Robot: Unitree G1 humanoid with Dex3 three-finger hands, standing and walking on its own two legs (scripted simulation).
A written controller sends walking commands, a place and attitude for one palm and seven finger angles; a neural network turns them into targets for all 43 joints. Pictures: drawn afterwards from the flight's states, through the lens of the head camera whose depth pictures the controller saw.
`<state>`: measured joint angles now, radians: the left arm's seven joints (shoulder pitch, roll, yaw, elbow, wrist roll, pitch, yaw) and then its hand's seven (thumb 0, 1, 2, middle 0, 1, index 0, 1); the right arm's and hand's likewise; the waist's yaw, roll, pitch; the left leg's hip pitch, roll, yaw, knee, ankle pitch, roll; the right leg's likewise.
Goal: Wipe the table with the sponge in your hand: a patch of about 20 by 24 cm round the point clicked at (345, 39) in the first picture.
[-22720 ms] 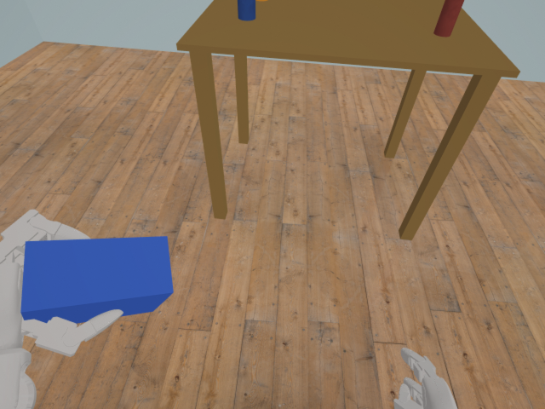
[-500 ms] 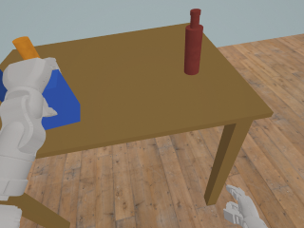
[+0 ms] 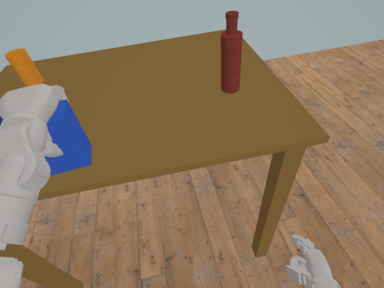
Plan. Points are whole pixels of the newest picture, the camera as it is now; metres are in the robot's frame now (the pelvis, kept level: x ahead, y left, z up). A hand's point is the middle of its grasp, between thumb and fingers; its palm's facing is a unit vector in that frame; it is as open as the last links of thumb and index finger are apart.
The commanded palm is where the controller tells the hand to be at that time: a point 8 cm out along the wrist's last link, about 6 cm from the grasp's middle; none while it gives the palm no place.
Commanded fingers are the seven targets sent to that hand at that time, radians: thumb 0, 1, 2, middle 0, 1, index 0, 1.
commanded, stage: lower the sponge onto the table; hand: left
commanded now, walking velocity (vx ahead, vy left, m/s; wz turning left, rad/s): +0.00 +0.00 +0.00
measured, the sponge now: (59, 147) +0.32 +0.34 +0.15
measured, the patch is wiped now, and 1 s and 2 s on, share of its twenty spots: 0.00 0.00 0.15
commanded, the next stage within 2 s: wipe forward along the first lane in 0.82 s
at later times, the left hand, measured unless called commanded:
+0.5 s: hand (61, 137) +0.33 +0.32 +0.17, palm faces -0.01 +0.01 -1.00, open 10.5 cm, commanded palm +0.30 +0.31 +0.25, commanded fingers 0.00 0.10 1.30 -1.20 -1.60 -1.20 -1.60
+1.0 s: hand (64, 135) +0.33 +0.32 +0.17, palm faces +0.03 +0.00 -1.00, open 10.5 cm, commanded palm +0.31 +0.32 +0.23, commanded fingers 0.00 0.10 1.30 -1.20 -1.60 -1.20 -1.60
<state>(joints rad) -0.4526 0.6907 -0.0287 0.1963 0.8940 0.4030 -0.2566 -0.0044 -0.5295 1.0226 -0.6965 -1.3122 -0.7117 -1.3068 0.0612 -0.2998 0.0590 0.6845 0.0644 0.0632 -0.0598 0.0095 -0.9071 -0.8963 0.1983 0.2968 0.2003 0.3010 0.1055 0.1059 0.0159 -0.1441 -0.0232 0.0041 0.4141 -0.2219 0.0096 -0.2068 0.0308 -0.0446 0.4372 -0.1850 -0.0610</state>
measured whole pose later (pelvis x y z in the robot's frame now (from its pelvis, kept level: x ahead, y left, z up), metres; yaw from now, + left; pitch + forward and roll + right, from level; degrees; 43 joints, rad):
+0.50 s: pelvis +0.01 +0.00 +0.00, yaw +0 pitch -2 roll +1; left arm -0.38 0.65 -0.04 0.21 0.89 0.37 -0.22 0.00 -0.53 1.02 -0.69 -1.32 -0.71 -1.31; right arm 0.06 -0.29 0.06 0.68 0.06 0.05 -0.07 0.01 -0.91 -0.90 0.20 0.30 0.20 0.30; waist 0.10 0.11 0.01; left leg -0.16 -0.02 0.00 0.42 -0.23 0.01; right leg -0.22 0.03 -0.05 0.45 -0.20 -0.06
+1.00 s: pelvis +0.02 +0.01 +0.00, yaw +0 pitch -1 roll +1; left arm -0.35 0.63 -0.04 0.14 0.91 0.37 -0.21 0.00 -0.53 1.02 -0.69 -1.32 -0.70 -1.32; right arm 0.05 -0.28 0.07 0.67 0.06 0.07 -0.07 0.01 -0.91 -0.90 0.20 0.30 0.20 0.30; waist 0.11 0.10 -0.01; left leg -0.16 -0.03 0.00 0.42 -0.25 0.02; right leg -0.22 0.03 -0.04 0.45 -0.21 -0.05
